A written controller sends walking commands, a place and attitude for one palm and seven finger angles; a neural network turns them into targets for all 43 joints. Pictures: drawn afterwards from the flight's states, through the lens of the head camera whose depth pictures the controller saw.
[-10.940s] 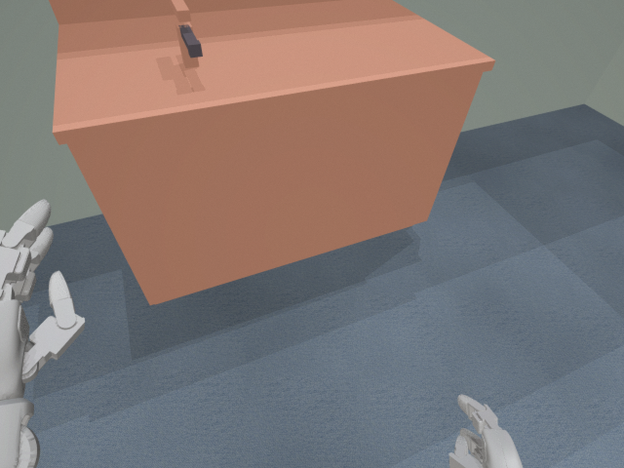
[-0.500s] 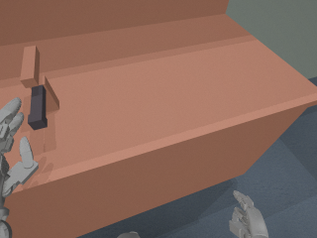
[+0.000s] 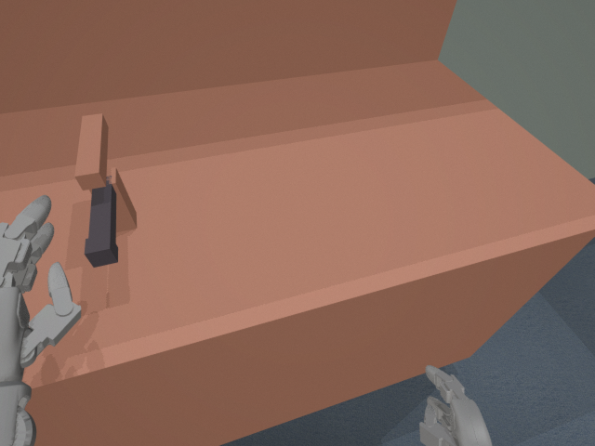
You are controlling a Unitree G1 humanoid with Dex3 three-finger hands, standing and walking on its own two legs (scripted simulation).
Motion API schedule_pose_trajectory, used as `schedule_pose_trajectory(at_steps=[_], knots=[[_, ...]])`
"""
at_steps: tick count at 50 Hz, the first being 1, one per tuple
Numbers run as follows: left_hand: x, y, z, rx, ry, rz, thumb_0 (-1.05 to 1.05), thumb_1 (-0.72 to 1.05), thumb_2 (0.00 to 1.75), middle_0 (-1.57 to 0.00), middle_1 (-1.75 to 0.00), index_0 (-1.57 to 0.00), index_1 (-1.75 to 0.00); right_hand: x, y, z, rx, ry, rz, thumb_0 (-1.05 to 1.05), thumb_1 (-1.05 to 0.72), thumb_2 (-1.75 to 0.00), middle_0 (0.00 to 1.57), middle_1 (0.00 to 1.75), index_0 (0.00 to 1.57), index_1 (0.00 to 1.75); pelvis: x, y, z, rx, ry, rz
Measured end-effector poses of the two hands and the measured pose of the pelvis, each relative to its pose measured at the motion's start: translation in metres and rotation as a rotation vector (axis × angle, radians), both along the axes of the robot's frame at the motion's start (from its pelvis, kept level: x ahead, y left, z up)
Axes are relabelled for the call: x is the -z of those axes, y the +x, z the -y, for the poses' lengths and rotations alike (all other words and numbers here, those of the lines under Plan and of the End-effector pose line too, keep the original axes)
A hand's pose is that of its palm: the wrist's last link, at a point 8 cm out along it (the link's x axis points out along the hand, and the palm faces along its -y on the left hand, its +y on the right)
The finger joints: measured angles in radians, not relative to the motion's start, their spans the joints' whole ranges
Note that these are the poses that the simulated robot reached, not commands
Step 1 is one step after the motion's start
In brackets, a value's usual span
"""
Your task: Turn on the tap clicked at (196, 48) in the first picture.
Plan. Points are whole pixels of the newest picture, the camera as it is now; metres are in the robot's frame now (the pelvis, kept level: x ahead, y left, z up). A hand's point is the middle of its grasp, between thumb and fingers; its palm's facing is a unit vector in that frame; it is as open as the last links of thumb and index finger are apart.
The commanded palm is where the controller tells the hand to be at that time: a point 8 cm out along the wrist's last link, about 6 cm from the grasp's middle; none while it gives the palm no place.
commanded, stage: come to a stop and stand still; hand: left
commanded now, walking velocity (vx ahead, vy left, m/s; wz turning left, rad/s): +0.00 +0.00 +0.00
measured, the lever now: (102, 250) +0.30 +0.27 +0.11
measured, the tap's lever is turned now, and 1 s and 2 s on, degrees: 0 0 0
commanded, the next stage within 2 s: look again from close up in 0.62 s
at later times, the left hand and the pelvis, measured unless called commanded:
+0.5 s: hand (104, 276) +0.24 +0.23 +0.15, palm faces +0.34 -0.85 -0.39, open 7.5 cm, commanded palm +0.19 +0.27 +0.17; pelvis +0.03 -0.01 +0.00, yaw +1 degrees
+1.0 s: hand (121, 291) +0.23 +0.21 +0.14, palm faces +0.26 -0.90 -0.35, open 7.5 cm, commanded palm +0.18 +0.27 +0.17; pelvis +0.01 +0.00 +0.00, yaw -2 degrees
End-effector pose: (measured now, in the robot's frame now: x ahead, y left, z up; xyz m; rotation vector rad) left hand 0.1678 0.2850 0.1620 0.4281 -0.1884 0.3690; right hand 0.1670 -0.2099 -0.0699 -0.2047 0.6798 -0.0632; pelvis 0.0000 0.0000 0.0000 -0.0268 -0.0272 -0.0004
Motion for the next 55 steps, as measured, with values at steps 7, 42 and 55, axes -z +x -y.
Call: schedule_pose_trajectory(at_steps=[7, 42, 55], knots=[[-0.006, 0.025, 0.006, 0.02, -0.013, 0.031, 0.02, 0.89, 0.9, -0.21, -0.3, -0.21, -0.3, -0.006, 0.029, 0.0, -0.022, -0.011, 0.013, 0.01, -0.9, -0.9, 0.21, 0.3, 0.21, 0.3, -0.002, 0.016, 0.002, -0.004, 0.003, -0.008], [-0.04, 0.046, -0.028, -0.069, 0.141, 0.156, 0.02, 0.88, 0.9, -0.21, -0.3, -0.21, -0.3, 0.0, 0.02, 0.025, -0.025, -0.024, -0.039, 0.01, -0.9, -0.9, 0.21, 0.3, 0.21, 0.3, 0.001, 0.011, 0.019, 0.004, 0.01, -0.019], [0.015, 0.024, 0.003, 0.133, 0.025, -0.015, 0.02, 0.88, 0.9, -0.21, -0.3, -0.21, -0.3, -0.01, -0.012, 0.018, 0.061, -0.068, -0.025, 0.01, -0.9, -0.9, 0.21, 0.3, 0.2, 0.3, 0.002, 0.005, -0.002, 0.023, -0.001, -0.012]])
